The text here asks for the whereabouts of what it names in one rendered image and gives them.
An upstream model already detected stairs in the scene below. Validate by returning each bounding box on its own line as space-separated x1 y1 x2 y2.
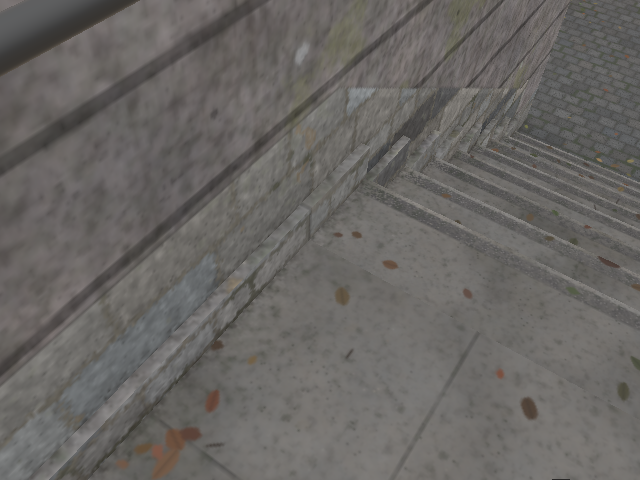
387 131 640 311

